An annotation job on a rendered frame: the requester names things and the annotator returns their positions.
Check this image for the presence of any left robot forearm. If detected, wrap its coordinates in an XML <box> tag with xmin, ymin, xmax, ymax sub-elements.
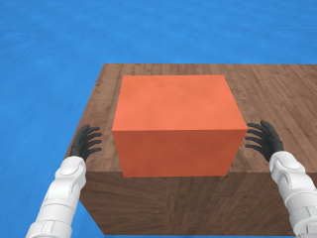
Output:
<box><xmin>26</xmin><ymin>156</ymin><xmax>86</xmax><ymax>238</ymax></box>

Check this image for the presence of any pedestal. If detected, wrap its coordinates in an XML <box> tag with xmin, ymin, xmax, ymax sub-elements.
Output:
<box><xmin>64</xmin><ymin>62</ymin><xmax>317</xmax><ymax>236</ymax></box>

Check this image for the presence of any right robot forearm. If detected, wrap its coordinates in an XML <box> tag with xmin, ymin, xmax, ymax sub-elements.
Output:
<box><xmin>268</xmin><ymin>151</ymin><xmax>317</xmax><ymax>236</ymax></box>

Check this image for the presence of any carton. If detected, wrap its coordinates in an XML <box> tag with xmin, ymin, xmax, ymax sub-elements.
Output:
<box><xmin>112</xmin><ymin>74</ymin><xmax>249</xmax><ymax>178</ymax></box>

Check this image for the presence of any robot left hand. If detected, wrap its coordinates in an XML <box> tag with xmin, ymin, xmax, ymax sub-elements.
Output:
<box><xmin>69</xmin><ymin>124</ymin><xmax>102</xmax><ymax>163</ymax></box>

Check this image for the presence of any robot right hand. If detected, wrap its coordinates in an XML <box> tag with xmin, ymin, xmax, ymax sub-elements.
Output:
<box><xmin>245</xmin><ymin>120</ymin><xmax>284</xmax><ymax>162</ymax></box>

